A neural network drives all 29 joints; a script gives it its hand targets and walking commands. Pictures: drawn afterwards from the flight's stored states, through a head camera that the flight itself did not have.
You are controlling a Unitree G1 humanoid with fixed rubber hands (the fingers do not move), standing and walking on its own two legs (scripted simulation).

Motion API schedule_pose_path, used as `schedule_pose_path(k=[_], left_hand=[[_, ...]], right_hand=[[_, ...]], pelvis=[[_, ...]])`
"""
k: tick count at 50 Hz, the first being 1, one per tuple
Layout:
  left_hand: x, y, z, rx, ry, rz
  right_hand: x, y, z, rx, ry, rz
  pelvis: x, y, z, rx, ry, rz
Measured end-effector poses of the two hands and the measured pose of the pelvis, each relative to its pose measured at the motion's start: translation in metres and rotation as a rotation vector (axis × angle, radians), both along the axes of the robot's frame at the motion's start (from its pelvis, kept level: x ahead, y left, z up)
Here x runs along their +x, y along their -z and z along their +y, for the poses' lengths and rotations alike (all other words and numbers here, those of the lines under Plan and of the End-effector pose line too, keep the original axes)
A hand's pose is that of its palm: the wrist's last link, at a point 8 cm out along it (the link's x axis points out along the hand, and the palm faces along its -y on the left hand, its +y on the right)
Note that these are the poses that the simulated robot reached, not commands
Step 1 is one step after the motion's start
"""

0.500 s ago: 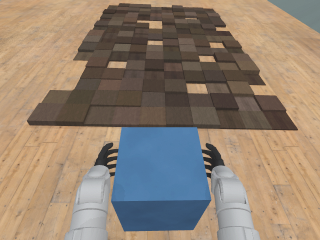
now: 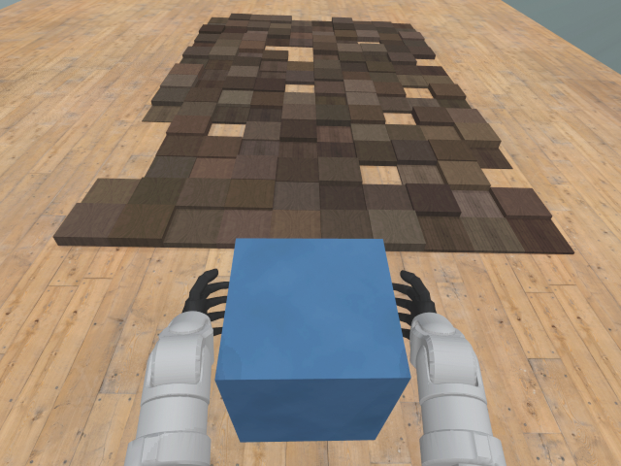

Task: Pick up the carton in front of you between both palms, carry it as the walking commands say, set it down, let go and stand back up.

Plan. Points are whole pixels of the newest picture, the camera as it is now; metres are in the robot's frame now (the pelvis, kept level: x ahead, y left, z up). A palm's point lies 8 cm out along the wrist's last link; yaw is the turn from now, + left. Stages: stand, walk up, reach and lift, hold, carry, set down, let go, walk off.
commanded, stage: hold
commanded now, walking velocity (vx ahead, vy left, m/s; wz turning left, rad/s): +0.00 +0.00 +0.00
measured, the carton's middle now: (308, 344) +0.30 +0.00 -0.03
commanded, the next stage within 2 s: carry in 0.88 s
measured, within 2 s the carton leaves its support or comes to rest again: neither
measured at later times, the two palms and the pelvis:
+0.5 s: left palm (198, 322) +0.29 +0.15 +0.05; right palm (422, 322) +0.29 -0.15 +0.05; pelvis +0.01 +0.00 +0.00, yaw +0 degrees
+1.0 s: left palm (201, 314) +0.30 +0.14 +0.05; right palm (424, 317) +0.30 -0.15 +0.05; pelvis +0.02 +0.00 +0.00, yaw -2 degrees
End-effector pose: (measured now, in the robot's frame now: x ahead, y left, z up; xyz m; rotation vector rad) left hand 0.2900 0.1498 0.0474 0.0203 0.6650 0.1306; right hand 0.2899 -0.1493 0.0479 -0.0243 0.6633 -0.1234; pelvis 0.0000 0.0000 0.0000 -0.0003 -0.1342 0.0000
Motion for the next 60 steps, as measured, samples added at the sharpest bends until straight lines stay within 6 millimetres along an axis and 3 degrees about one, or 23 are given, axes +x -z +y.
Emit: schedule_pose_path(k=[23,46,53,60], left_hand=[[0.003,0.001,-0.001,0.021,0.011,0.010],[0.003,0.001,-0.001,0.011,0.006,0.004],[0.024,-0.012,-0.016,0.000,0.015,-0.039],[0.056,-0.030,-0.031,-0.014,0.007,0.010]], right_hand=[[0.004,0.001,-0.001,-0.017,-0.016,0.010],[0.003,0.001,-0.001,-0.008,-0.006,0.004],[0.016,-0.008,-0.015,0.015,0.028,-0.038],[0.048,-0.027,-0.031,0.042,0.051,0.011]], pelvis=[[0.012,-0.002,-0.002,0.000,-0.002,0.008],[0.008,0.001,-0.001,0.001,0.005,0.052],[0.025,0.006,-0.011,0.000,0.046,0.143],[0.065,-0.003,-0.018,0.024,0.009,0.210]])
